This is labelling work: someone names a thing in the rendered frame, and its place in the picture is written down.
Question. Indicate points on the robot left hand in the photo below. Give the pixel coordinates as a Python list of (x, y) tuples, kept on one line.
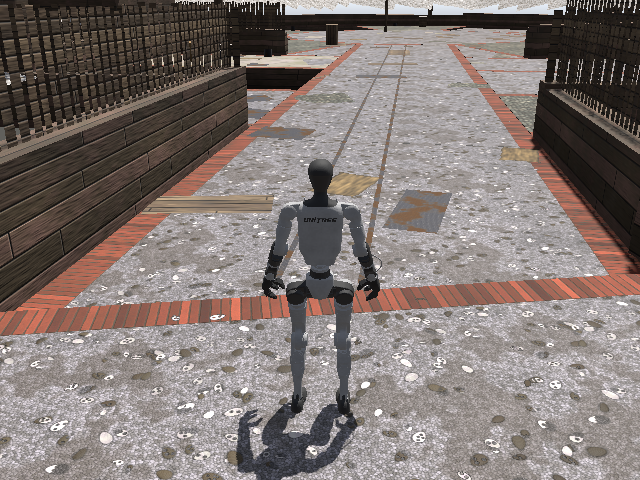
[(273, 284)]

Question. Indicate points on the robot left upper arm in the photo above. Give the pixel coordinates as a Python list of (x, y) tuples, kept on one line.
[(288, 212)]

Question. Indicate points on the robot left thigh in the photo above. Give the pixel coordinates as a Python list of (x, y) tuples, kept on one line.
[(297, 303)]

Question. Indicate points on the right robot foot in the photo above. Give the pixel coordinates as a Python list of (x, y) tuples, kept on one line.
[(343, 405)]

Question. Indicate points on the robot right hand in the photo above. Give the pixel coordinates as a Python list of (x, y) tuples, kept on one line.
[(374, 285)]

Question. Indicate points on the robot right upper arm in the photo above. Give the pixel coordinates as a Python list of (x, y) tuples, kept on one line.
[(351, 212)]

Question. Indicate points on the robot left forearm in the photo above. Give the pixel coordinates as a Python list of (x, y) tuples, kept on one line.
[(272, 264)]

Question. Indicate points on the robot right forearm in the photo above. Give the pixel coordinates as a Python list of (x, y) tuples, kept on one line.
[(367, 265)]

